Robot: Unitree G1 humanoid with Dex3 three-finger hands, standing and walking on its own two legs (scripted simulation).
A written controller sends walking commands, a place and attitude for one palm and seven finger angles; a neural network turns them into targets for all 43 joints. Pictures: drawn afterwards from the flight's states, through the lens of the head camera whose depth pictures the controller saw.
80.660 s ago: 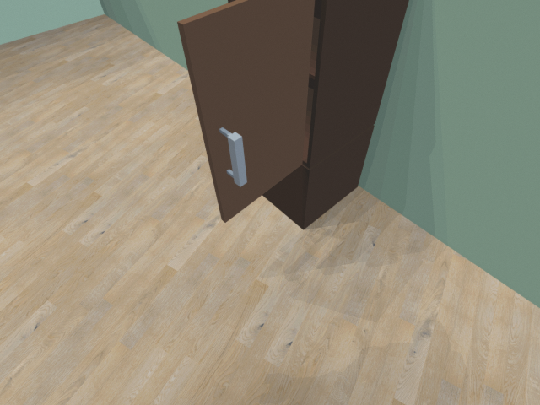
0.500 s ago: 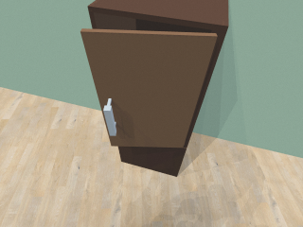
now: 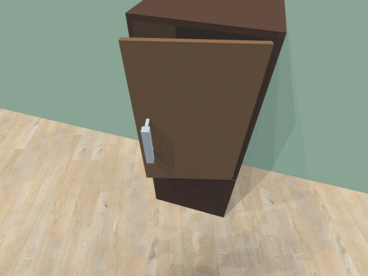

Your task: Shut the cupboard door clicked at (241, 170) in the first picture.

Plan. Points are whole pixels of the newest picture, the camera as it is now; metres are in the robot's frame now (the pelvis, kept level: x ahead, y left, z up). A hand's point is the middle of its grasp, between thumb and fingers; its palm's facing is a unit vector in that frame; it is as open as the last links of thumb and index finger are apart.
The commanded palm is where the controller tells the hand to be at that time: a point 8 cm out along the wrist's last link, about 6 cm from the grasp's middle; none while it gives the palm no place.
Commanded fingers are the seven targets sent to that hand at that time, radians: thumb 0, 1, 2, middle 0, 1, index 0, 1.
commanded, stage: shuffle to correct the standing spot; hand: left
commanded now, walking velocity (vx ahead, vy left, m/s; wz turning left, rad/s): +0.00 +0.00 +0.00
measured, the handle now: (148, 141) +0.54 +0.15 -0.08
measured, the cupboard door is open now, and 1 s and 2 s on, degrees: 15 15 15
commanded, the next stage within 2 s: come to a stop and stand still in 0.54 s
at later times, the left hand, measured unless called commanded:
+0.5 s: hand out of the picture -0.03 +0.15 -0.17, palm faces +0.02 -0.98 -0.18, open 7.4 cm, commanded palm none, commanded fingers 0.00 0.90 0.90 -0.20 -0.30 -0.20 -0.30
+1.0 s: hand out of the picture +0.13 +0.14 -0.17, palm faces +0.04 -0.97 -0.24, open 7.3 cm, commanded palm none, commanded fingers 0.00 0.90 0.90 -0.20 -0.30 -0.20 -0.30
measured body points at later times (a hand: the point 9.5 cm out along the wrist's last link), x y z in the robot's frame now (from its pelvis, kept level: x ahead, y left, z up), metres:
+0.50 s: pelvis +0.03 -0.02 +0.00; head +0.03 -0.02 +0.45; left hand -0.03 +0.20 -0.16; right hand +0.03 -0.25 -0.16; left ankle +0.05 +0.10 -0.74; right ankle +0.00 -0.14 -0.74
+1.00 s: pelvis +0.08 -0.04 +0.00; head +0.11 -0.05 +0.44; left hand +0.13 +0.19 -0.15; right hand +0.08 -0.26 -0.17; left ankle +0.05 +0.07 -0.72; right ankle +0.07 -0.14 -0.74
